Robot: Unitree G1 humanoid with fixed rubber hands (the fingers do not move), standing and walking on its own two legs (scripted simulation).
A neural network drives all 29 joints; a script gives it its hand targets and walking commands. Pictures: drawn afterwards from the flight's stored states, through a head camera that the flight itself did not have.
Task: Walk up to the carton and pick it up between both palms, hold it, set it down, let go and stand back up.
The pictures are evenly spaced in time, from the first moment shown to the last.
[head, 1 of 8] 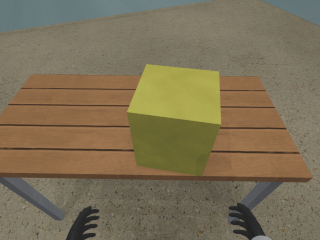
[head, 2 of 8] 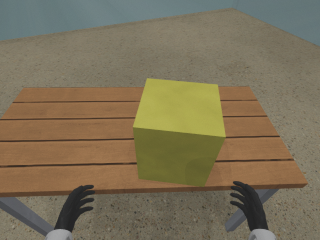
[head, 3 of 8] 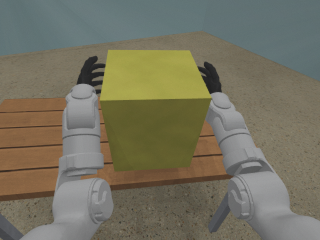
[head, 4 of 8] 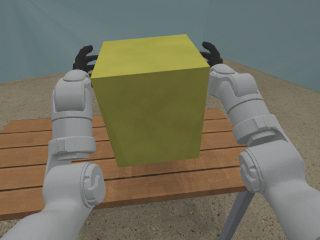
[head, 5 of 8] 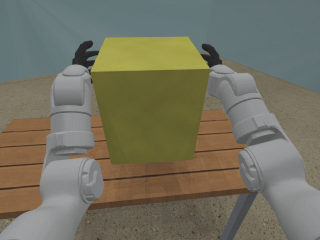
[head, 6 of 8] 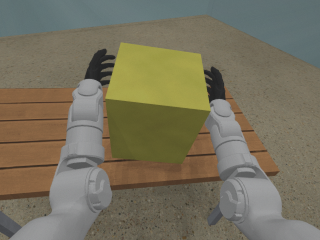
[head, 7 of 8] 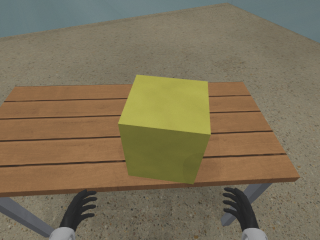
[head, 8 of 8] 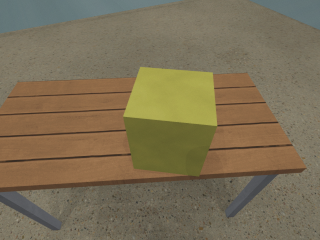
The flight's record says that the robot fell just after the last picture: no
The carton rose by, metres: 0.25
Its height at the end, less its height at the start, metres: +0.00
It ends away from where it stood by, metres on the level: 0.01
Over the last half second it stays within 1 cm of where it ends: yes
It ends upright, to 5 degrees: yes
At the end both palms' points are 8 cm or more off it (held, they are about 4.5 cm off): yes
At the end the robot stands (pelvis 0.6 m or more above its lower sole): yes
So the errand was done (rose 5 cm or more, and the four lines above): yes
